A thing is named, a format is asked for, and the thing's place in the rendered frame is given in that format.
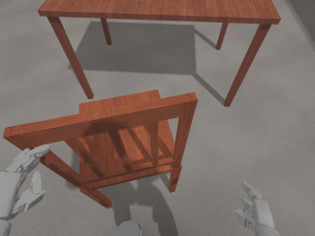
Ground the chair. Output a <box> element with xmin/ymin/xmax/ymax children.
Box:
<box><xmin>3</xmin><ymin>89</ymin><xmax>198</xmax><ymax>208</ymax></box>

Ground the left robot forearm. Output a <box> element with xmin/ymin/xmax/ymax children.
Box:
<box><xmin>0</xmin><ymin>218</ymin><xmax>12</xmax><ymax>236</ymax></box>

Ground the right robot hand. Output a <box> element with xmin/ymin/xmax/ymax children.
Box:
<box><xmin>235</xmin><ymin>181</ymin><xmax>275</xmax><ymax>232</ymax></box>

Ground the right robot forearm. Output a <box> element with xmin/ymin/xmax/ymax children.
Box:
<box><xmin>254</xmin><ymin>225</ymin><xmax>280</xmax><ymax>236</ymax></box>

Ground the table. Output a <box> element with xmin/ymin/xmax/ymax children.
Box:
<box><xmin>37</xmin><ymin>0</ymin><xmax>281</xmax><ymax>107</ymax></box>

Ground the left robot hand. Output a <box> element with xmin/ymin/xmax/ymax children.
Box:
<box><xmin>0</xmin><ymin>144</ymin><xmax>51</xmax><ymax>221</ymax></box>

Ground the left robot thigh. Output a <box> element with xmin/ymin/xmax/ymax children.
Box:
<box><xmin>111</xmin><ymin>221</ymin><xmax>143</xmax><ymax>236</ymax></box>

